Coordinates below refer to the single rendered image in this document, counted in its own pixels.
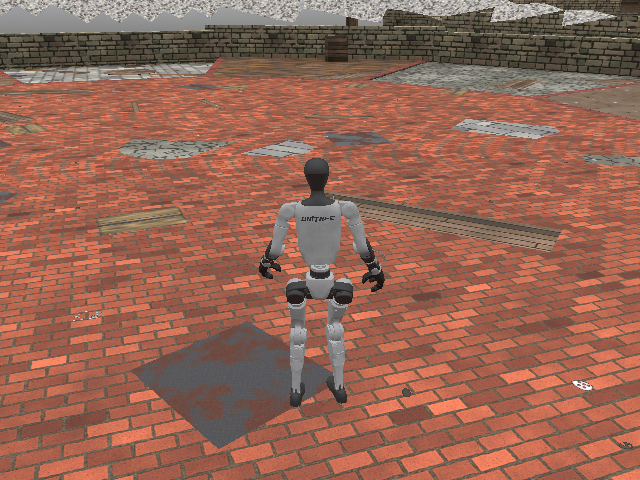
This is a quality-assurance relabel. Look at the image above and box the left robot hand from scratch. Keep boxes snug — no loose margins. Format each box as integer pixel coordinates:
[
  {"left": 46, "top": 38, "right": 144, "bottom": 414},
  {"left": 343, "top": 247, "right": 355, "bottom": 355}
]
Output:
[{"left": 259, "top": 257, "right": 281, "bottom": 279}]

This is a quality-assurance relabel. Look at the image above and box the robot right foot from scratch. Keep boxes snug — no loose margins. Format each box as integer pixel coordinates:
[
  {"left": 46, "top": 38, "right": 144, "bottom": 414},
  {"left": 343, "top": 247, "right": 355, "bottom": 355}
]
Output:
[{"left": 326, "top": 376, "right": 347, "bottom": 404}]

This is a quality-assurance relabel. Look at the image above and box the robot left forearm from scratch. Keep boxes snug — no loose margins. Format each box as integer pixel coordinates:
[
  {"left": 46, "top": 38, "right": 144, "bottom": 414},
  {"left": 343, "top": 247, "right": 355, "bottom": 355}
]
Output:
[{"left": 261, "top": 240, "right": 279, "bottom": 267}]

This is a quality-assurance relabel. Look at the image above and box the right robot upper arm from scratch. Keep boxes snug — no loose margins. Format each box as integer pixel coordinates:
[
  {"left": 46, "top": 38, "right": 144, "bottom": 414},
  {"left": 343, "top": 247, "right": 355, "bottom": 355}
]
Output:
[{"left": 338, "top": 201, "right": 369, "bottom": 255}]

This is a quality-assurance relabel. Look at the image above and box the robot right forearm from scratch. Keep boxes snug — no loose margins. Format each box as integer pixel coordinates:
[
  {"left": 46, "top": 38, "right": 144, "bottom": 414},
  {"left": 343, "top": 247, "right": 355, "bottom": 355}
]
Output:
[{"left": 360, "top": 238, "right": 381, "bottom": 275}]

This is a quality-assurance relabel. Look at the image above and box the right robot shin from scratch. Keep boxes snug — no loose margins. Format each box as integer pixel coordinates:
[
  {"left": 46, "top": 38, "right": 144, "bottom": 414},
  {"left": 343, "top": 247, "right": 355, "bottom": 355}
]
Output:
[{"left": 327, "top": 323, "right": 345, "bottom": 390}]

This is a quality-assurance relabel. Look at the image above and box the left robot upper arm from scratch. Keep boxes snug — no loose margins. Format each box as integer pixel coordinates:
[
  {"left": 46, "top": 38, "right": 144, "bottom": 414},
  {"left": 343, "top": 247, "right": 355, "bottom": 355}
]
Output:
[{"left": 269, "top": 202, "right": 297, "bottom": 256}]

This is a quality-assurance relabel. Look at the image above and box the right robot hand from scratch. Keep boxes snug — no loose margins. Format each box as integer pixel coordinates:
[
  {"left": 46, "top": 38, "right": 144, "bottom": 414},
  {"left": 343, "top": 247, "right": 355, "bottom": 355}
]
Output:
[{"left": 362, "top": 269, "right": 385, "bottom": 292}]

